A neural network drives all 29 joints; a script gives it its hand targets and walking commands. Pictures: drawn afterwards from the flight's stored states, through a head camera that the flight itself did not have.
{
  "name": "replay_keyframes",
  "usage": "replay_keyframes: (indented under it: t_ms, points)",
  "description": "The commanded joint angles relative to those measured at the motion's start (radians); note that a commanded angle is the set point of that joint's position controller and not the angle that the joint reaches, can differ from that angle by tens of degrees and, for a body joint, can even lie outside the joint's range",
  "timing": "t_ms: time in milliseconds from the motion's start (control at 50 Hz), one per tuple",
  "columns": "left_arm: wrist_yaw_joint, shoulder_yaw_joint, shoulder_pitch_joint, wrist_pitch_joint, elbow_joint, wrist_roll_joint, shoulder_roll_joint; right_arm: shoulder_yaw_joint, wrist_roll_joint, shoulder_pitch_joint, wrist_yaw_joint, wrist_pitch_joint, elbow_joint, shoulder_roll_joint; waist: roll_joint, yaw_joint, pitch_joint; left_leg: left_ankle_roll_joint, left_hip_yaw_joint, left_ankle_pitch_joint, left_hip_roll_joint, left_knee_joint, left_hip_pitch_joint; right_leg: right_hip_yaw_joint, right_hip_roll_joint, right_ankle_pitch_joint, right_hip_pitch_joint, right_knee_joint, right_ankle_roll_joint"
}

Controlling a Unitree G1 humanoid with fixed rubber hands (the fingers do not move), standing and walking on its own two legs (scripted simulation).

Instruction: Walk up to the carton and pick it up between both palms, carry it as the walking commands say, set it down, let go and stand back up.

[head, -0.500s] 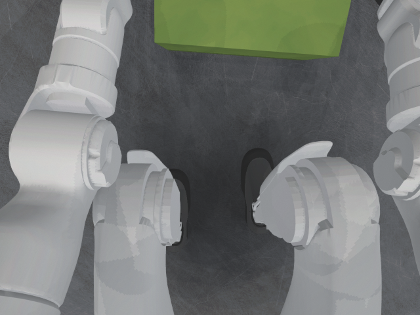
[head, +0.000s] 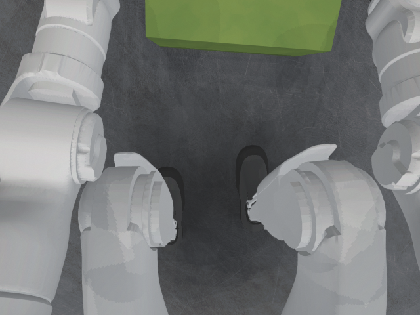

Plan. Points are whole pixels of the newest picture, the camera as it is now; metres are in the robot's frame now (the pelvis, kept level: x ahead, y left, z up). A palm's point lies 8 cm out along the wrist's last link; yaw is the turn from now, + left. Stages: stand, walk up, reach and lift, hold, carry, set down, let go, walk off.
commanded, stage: set down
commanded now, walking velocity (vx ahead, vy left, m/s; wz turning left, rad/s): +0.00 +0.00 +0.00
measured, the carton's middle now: out of the picture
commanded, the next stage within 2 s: let go in 1.66 s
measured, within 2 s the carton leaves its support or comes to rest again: neither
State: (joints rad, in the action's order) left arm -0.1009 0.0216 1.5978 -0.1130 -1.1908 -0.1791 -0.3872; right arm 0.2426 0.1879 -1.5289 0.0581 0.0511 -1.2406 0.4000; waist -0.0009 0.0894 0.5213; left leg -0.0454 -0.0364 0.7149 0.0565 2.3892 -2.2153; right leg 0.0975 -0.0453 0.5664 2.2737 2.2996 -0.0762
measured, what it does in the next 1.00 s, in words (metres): rises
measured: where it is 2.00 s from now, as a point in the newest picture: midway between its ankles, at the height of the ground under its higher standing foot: (210, 211)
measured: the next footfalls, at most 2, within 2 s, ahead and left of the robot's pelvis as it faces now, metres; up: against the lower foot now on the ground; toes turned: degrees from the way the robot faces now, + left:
none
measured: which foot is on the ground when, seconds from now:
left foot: down 0.00-1.00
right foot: down 0.00-1.00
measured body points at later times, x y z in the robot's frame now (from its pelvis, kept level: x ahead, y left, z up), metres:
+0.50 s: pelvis -0.01 +0.00 +0.02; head +0.37 -0.02 +0.25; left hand +0.60 +0.15 -0.13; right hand +0.54 -0.28 -0.13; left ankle +0.08 +0.10 -0.30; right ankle +0.12 -0.10 -0.30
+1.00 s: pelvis -0.01 +0.00 +0.14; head +0.37 -0.03 +0.36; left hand +0.61 +0.16 +0.02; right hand +0.55 -0.28 +0.02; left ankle +0.08 +0.10 -0.30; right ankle +0.12 -0.10 -0.30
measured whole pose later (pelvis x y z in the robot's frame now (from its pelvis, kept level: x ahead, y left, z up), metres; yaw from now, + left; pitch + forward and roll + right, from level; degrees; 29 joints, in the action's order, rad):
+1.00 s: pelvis -0.01 +0.00 +0.14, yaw +1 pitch +32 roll +1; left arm -0.07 0.11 1.56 -0.41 -0.79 -0.20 -0.55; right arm 0.23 0.24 -1.46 0.05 0.39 -0.70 0.51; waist 0.01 0.10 0.52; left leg -0.03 -0.04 0.61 0.06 1.91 -1.85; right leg 0.03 0.01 0.49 1.92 1.86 -0.04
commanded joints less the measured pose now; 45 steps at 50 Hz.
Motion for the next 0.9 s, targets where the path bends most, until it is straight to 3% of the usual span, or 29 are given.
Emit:
replay_keyframes:
  t_ms: [0,20,40,60,80,120,180,280,320,340,360,380,420,440,460,480,500,540,580,600,640,700,720,740,780,820,840,860,880]
  points:
    - [0.002,0.013,0.321,0.025,0.135,0.003,-0.136,0.014,0.009,-0.231,-0.002,-0.014,0.055,0.176,0.108,0.055,-1.056,0.041,0.09,-0.354,-0.013,-0.244,0.32,-0.15,0.042,-0.456,-0.597,-0.14,0.061]
    - [0.007,0.01,0.316,0.018,0.114,-0.011,-0.142,-0.002,0.015,-0.271,-0.003,-0.014,0.101,0.207,0.062,0.06,-1.109,0.035,0.111,-0.351,-0.028,-0.225,0.335,-0.179,0.028,-0.468,-0.646,-0.123,0.062]
    - [0.015,0.004,0.267,0.017,0.08,-0.015,-0.15,-0.012,0.031,-0.256,-0.01,-0.012,0.071,0.203,0.085,0.029,-1.112,0.036,0.103,-0.38,-0.014,-0.212,0.348,-0.173,0.039,-0.484,-0.636,-0.109,0.058]
    - [0.022,-0.016,0.243,0.013,0.039,-0.02,-0.095,-0.013,0.006,-0.214,-0.012,-0.009,0.029,0.169,0.134,0.055,-1.049,0.051,0.09,-0.337,-0.02,-0.213,0.317,-0.188,0.035,-0.429,-0.599,-0.147,0.041]
    - [0.024,-0.006,0.271,0.008,0.049,-0.046,-0.122,-0.04,0.029,-0.255,-0.014,-0.005,0.047,0.188,0.047,0.046,-1.044,0.036,0.094,-0.32,-0.022,-0.222,0.283,-0.166,0.025,-0.424,-0.639,-0.135,0.068]
    - [0.017,0.042,0.299,0.018,0.092,-0.021,-0.219,-0.007,0.015,-0.292,-0.006,-0.006,0.117,0.245,0.019,0.042,-1.106,0.028,0.1,-0.276,-0.022,-0.215,0.268,-0.174,0.034,-0.422,-0.688,-0.133,0.067]
    - [0.025,-0.046,0.344,0.016,0.17,-0.066,-0.126,0.001,0.045,-0.247,-0.008,-0.014,0.106,0.246,0.1,0.122,-1.163,0.035,0.101,-0.352,-0.038,-0.218,0.353,-0.153,0.023,-0.506,-0.671,-0.129,0.054]
    - [0.001,-0.038,0.347,-0.022,0.323,-0.064,-0.208,-0.01,0.075,-0.239,-0.001,0.024,0.234,0.291,0.183,0.082,-1.467,0.041,0.093,-0.454,-0.016,-0.256,0.645,-0.133,0.03,-0.513,-0.751,-0.164,0.046]
    - [0.0,-0.015,0.294,-0.039,0.312,-0.05,-0.224,0.027,0.043,-0.203,0.007,0.037,0.271,0.317,0.144,0.109,-1.489,0.044,0.098,-0.454,-0.017,-0.247,0.611,-0.148,0.028,-0.555,-0.808,-0.18,0.029]
    - [-0.004,0.011,0.271,-0.057,0.3,-0.063,-0.239,-0.026,0.067,-0.244,0.009,0.048,0.348,0.297,0.028,0.058,-1.646,0.025,0.067,-0.468,0.0,-0.249,0.647,-0.139,0.033,-0.606,-0.982,-0.176,0.059]
    - [-0.01,0.01,0.226,-0.062,0.294,-0.048,-0.235,-0.016,0.068,-0.214,0.003,0.058,0.348,0.272,0.093,0.045,-1.622,0.026,0.062,-0.441,0.0,-0.257,0.584,-0.132,0.039,-0.6,-0.904,-0.176,0.05]
    - [-0.01,0.044,0.256,-0.067,0.281,-0.038,-0.252,0.011,0.032,-0.189,0.007,0.072,0.293,0.312,0.052,0.053,-1.557,0.027,0.069,-0.415,-0.004,-0.271,0.573,-0.128,0.036,-0.564,-0.875,-0.173,0.055]
    - [-0.013,0.065,0.263,-0.065,0.444,-0.009,-0.285,0.007,0.07,-0.213,0.011,0.085,0.477,0.292,0.089,0.017,-1.709,0.023,0.048,-0.436,0.003,-0.289,0.661,-0.138,0.045,-0.586,-0.945,-0.206,0.049]
    - [-0.013,0.041,0.256,-0.087,0.359,-0.054,-0.271,0.032,0.022,-0.263,0.019,0.087,0.527,0.349,-0.019,0.087,-1.679,0.009,0.074,-0.373,0.005,-0.295,0.586,-0.108,0.046,-0.534,-0.944,-0.214,0.063]
    - [-0.013,0.045,0.243,-0.106,0.32,-0.059,-0.251,0.021,0.028,-0.204,0.026,0.111,0.422,0.337,0.005,0.095,-1.639,0.015,0.045,-0.327,0.0,-0.304,0.523,-0.129,0.05,-0.523,-1.002,-0.243,0.048]
    - [-0.004,0.032,0.284,-0.117,0.385,-0.057,-0.27,-0.01,0.054,-0.254,0.023,0.139,0.494,0.326,0.056,0.045,-1.665,0.011,0.035,-0.352,0.012,-0.323,0.579,-0.133,0.054,-0.532,-0.988,-0.252,0.056]
    - [0.002,0.021,0.256,-0.134,0.314,-0.073,-0.26,-0.024,0.034,-0.218,0.014,0.153,0.453,0.327,0.006,0.067,-1.634,0.012,0.044,-0.326,0.012,-0.337,0.594,-0.117,0.056,-0.496,-0.997,-0.259,0.047]
    - [0.004,0.009,0.315,-0.139,0.502,-0.067,-0.245,0.0,0.082,-0.225,-0.002,0.173,0.545,0.279,0.078,0.074,-1.678,0.006,0.046,-0.351,0.007,-0.404,0.67,-0.107,0.061,-0.505,-0.957,-0.312,0.05]
    - [0.005,0.033,0.307,-0.167,0.4,-0.054,-0.252,-0.003,0.068,-0.169,0.001,0.205,0.421,0.299,0.084,0.094,-1.635,0.009,0.036,-0.262,0.011,-0.41,0.646,-0.122,0.062,-0.424,-0.942,-0.351,0.031]
    - [0.018,0.038,0.242,-0.181,0.327,-0.063,-0.212,-0.036,0.044,-0.149,-0.008,0.218,0.37,0.24,0.007,0.067,-1.565,0.009,0.039,-0.273,0.015,-0.426,0.549,-0.14,0.055,-0.455,-0.999,-0.356,0.034]
    - [0.022,0.027,0.297,-0.186,0.403,-0.05,-0.236,0.01,0.05,-0.24,-0.006,0.203,0.568,0.28,0.015,0.096,-1.698,-0.001,0.06,-0.291,0.017,-0.486,0.641,-0.097,0.072,-0.48,-1.0,-0.385,0.054]
    - [0.009,0.083,0.314,-0.2,0.519,-0.025,-0.3,0.022,0.069,-0.192,-0.012,0.238,0.544,0.3,0.097,0.052,-1.898,0.022,0.051,-0.376,0.022,-0.487,0.805,-0.115,0.082,-0.538,-1.074,-0.399,0.037]
    - [0.004,0.095,0.284,-0.203,0.459,-0.02,-0.293,-0.006,0.075,-0.176,-0.017,0.252,0.502,0.267,0.029,0.031,-1.832,0.013,0.033,-0.381,0.023,-0.501,0.767,-0.105,0.078,-0.532,-1.049,-0.411,0.052]
    - [0.008,0.114,0.243,-0.224,0.507,0.006,-0.291,0.028,0.061,-0.158,-0.023,0.252,0.6,0.301,0.076,0.029,-1.891,0.018,0.047,-0.375,0.028,-0.539,0.812,-0.112,0.091,-0.535,-1.071,-0.441,0.042]
    - [0.016,0.101,0.251,-0.241,0.488,-0.022,-0.297,0.088,-0.001,-0.219,0.003,0.262,0.717,0.334,0.01,0.072,-1.908,0.016,0.05,-0.388,0.04,-0.585,0.79,-0.083,0.097,-0.521,-1.114,-0.487,0.058]
    - [0.017,0.127,0.239,-0.249,0.448,-0.016,-0.301,0.052,0.001,-0.214,-0.011,0.288,0.6,0.34,0.001,0.036,-1.773,0.02,0.045,-0.291,0.038,-0.601,0.751,-0.112,0.095,-0.42,-1.046,-0.529,0.042]
    - [0.02,0.121,0.246,-0.243,0.495,0.002,-0.273,-0.016,0.064,-0.194,-0.022,0.297,0.636,0.252,0.056,-0.012,-1.882,0.015,0.044,-0.401,0.037,-0.624,0.859,-0.129,0.099,-0.53,-1.104,-0.526,0.047]
    - [0.027,0.116,0.269,-0.254,0.576,-0.012,-0.291,-0.013,0.093,-0.198,-0.024,0.307,0.67,0.254,0.059,-0.003,-1.924,0.015,0.012,-0.389,0.05,-0.631,0.778,-0.156,0.093,-0.594,-1.217,-0.557,0.04]
    - [0.027,0.133,0.272,-0.258,0.601,-0.013,-0.328,-0.008,0.084,-0.217,-0.012,0.312,0.744,0.276,-0.021,0.011,-2.102,0.014,0.013,-0.407,0.064,-0.634,0.803,-0.141,0.104,-0.633,-1.358,-0.559,0.058]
